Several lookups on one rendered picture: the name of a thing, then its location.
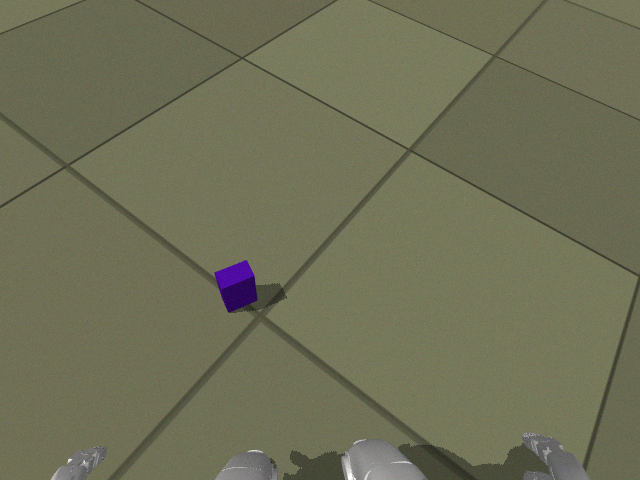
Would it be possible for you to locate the left robot hand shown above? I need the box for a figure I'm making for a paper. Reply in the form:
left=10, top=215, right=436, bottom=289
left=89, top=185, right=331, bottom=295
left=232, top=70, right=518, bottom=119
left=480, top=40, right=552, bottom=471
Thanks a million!
left=51, top=446, right=107, bottom=480

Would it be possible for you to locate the right robot hand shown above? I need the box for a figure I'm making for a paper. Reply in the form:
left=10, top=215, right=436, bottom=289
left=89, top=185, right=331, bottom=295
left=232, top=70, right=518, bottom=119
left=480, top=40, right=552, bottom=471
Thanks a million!
left=522, top=432, right=590, bottom=480

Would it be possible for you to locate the carton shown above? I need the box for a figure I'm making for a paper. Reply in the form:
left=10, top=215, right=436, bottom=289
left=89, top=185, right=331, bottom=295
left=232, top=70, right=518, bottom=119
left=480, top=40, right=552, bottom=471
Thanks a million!
left=214, top=260, right=258, bottom=313

